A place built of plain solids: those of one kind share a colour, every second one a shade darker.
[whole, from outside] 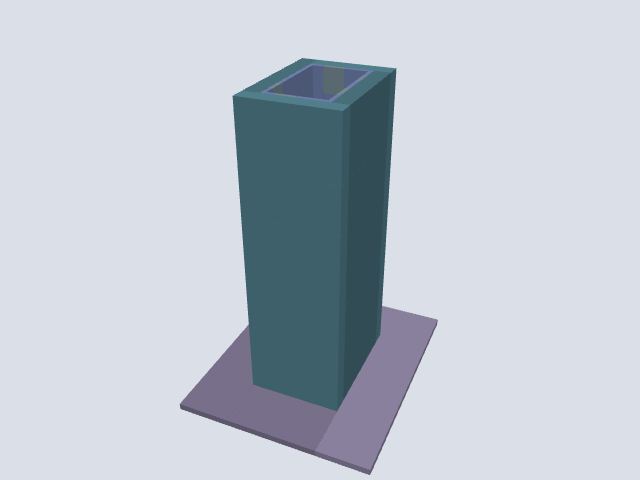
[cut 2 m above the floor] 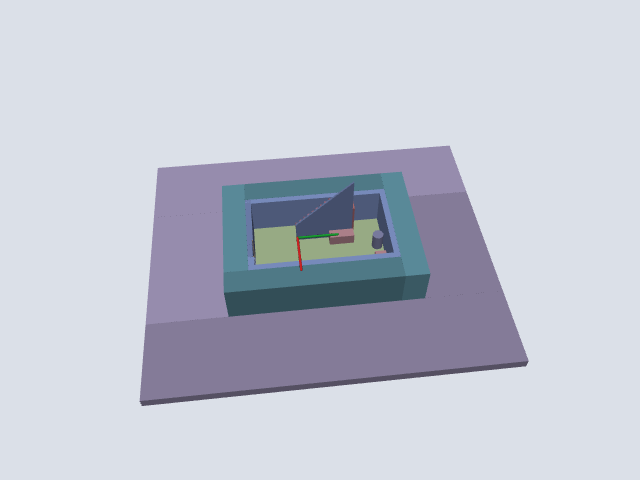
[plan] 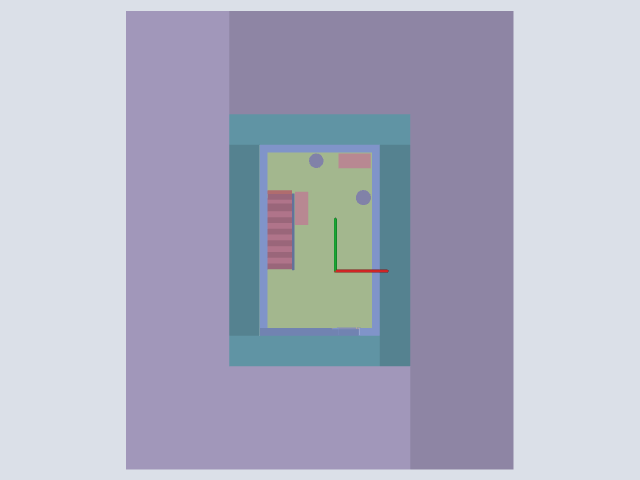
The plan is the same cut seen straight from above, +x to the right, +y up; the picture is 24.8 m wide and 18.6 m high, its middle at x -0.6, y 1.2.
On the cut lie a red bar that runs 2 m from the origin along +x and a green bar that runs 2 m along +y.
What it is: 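Pilots' lookouts, coast signal stations and time-ball towers of northern Europe's harbours, in general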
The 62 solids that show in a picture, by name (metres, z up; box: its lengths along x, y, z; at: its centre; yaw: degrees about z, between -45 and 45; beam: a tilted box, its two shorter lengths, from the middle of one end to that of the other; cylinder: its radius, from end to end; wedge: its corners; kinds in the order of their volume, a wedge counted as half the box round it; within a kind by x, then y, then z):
{
 "wall_fill_1": {"box": [1.18, 7.4, 3.0], "at": [-3.52, 1.19, 1.15]},
 "wall_fill_2": {"box": [1.18, 7.4, 3.0], "at": [-3.52, 1.19, 4.15]},
 "wall_fill_3": {"box": [1.18, 7.4, 2.94], "at": [-3.52, 1.19, 7.13]},
 "wall_fill_4": {"box": [1.18, 7.4, 2.95], "at": [-3.52, 1.19, 10.07]},
 "wall_fill_5": {"box": [1.18, 7.4, 3.2], "at": [-3.52, 1.19, 13.14]},
 "wall_fill_6": {"box": [1.18, 7.4, 3.34], "at": [-3.52, 1.19, 16.42]},
 "wall_fill_7": {"box": [1.18, 7.4, 4.61], "at": [-3.52, 1.19, 20.4]},
 "wall_fill_8": {"box": [5.83, 1.18, 3.0], "at": [-1.2, -3.1, 1.15]},
 "wall_fill_9": {"box": [5.83, 1.18, 3.0], "at": [-1.2, -3.1, 4.15]},
 "wall_fill_10": {"box": [5.83, 1.18, 2.94], "at": [-1.2, -3.1, 7.13]},
 "wall_fill_11": {"box": [5.83, 1.18, 2.95], "at": [-1.2, -3.1, 10.07]},
 "wall_fill_12": {"box": [5.83, 1.18, 3.2], "at": [-1.2, -3.1, 13.14]},
 "wall_fill_13": {"box": [5.83, 1.18, 3.34], "at": [-1.2, -3.1, 16.42]},
 "wall_fill_14": {"box": [5.83, 1.18, 4.61], "at": [-1.2, -3.1, 20.4]},
 "wall_fill_15": {"box": [7.01, 1.18, 3.0], "at": [-0.61, 5.48, 1.15]},
 "wall_fill_16": {"box": [7.01, 1.18, 3.0], "at": [-0.61, 5.48, 4.15]},
 "wall_fill_17": {"box": [7.01, 1.18, 2.94], "at": [-0.61, 5.48, 7.13]},
 "wall_fill_18": {"box": [7.01, 1.18, 2.95], "at": [-0.61, 5.48, 10.07]},
 "wall_fill_19": {"box": [7.01, 1.18, 3.2], "at": [-0.61, 5.48, 13.14]},
 "wall_fill_20": {"box": [7.01, 1.18, 3.34], "at": [-0.61, 5.48, 16.42]},
 "wall_fill_21": {"box": [7.01, 1.18, 4.61], "at": [-0.61, 5.48, 20.4]},
 "wall_fill_22": {"box": [1.18, 8.59, 3.0], "at": [2.31, 0.6, 1.15]},
 "wall_fill_23": {"box": [1.18, 8.59, 4.61], "at": [2.31, 0.6, 20.4]},
 "ground_garden_1": {"box": [4.0, 17.77, 0.5], "at": [-6.11, 1.19, -0.27]},
 "ground_garden_2": {"box": [7.01, 4.0, 0.5], "at": [-0.61, -5.69, -0.27]},
 "ground_garden_3": {"box": [7.01, 4.0, 0.5], "at": [-0.61, 8.07, -0.27]},
 "ground_garden_4": {"box": [4.0, 17.77, 0.5], "at": [4.9, 1.19, -0.27]},
 "wall_1": {"box": [0.3, 7.4, 3.0], "at": [-2.78, 1.19, 1.15]},
 "wall_2": {"box": [2.03, 0.3, 4.61], "at": [-1.92, -2.36, 20.4]},
 "wall_3": {"box": [2.33, 0.3, 4.61], "at": [-1.76, 4.74, 20.4]},
 "wall_4": {"wedge": [[-1.68, 0.03, -0.05], [-1.68, 0.03, 1.17], [-1.68, 3.0, -0.05], [-1.68, 3.0, 4.0], [-1.58, 0.03, -0.05], [-1.58, 0.03, 1.17], [-1.58, 3.0, -0.05], [-1.58, 3.0, 4.0]]},
 "wall_5": {"box": [2.78, 0.3, 3.0], "at": [-1.54, -2.36, 1.15]},
 "wall_6": {"box": [4.65, 0.3, 3.0], "at": [-0.61, 4.74, 1.15]},
 "wall_7": {"box": [1.53, 0.2, 1.5], "at": [-0.14, -2.41, 20.09]},
 "wall_8": {"box": [0.26, 0.26, 2.1], "at": [-0.02, -2.38, 1.05]},
 "wall_9": {"box": [0.79, 0.26, 2.1], "at": [0.51, -2.38, 1.05]},
 "wall_10": {"box": [1.09, 0.3, 4.61], "at": [1.17, -2.36, 20.4]},
 "wall_11": {"box": [0.79, 0.3, 3.0], "at": [1.32, -2.36, 1.15]},
 "wall_12": {"box": [0.3, 5.01, 4.61], "at": [1.57, 0.0, 20.4]},
 "wall_13": {"box": [0.3, 7.4, 3.0], "at": [1.57, 1.19, 1.15]},
 "floor_1": {"box": [4.05, 6.81, 0.35], "at": [-0.61, 1.19, -0.18]},
 "step_1": {"box": [0.95, 0.3, 0.26], "at": [-2.16, 0.21, 0.08]},
 "step_2": {"box": [0.95, 0.3, 0.48], "at": [-2.16, 0.44, 0.19]},
 "step_3": {"box": [0.95, 0.3, 0.69], "at": [-2.16, 0.66, 0.3]},
 "step_4": {"box": [0.95, 0.3, 0.91], "at": [-2.16, 0.89, 0.4]},
 "step_5": {"box": [0.95, 0.3, 1.12], "at": [-2.16, 1.11, 0.51]},
 "step_6": {"box": [0.95, 0.3, 1.34], "at": [-2.16, 1.34, 0.62]},
 "step_7": {"box": [0.95, 0.3, 1.55], "at": [-2.16, 1.56, 0.73]},
 "step_8": {"box": [0.95, 0.3, 1.77], "at": [-2.16, 1.79, 0.83]},
 "step_9": {"box": [0.95, 0.3, 1.98], "at": [-2.16, 2.01, 0.94]},
 "step_10": {"box": [0.95, 0.3, 2.2], "at": [-2.16, 2.24, 1.05]},
 "step_11": {"box": [0.95, 0.3, 2.41], "at": [-2.16, 2.46, 1.15]},
 "step_12": {"box": [0.95, 0.3, 2.62], "at": [-2.16, 2.69, 1.26]},
 "step_13": {"box": [0.95, 0.3, 2.84], "at": [-2.16, 2.91, 1.37]},
 "wall_head_1": {"box": [0.3, 1.67, 1.96], "at": [-2.78, 2.58, 21.72]},
 "wall_head_2": {"box": [1.53, 0.3, 1.86], "at": [-0.14, -2.36, 21.77]},
 "wall_head_3": {"box": [0.3, 1.22, 2.01], "at": [1.57, 3.11, 21.7]},
 "chest_1": {"box": [0.51, 1.3, 0.6], "at": [-1.31, 2.43, 0.28]},
 "chest_2": {"box": [1.25, 0.58, 0.61], "at": [0.74, 4.26, 0.29]},
 "barrel_1": {"cylinder": 0.28, "from": [-0.74, 4.27, -0.02], "to": [-0.74, 4.27, 0.89]},
 "barrel_2": {"cylinder": 0.29, "from": [1.08, 2.84, -0.02], "to": [1.08, 2.84, 0.81]},
 "floor_hda_1": {"box": [0.95, 0.14, 3.05], "at": [-2.16, 3.06, 1.48]}
}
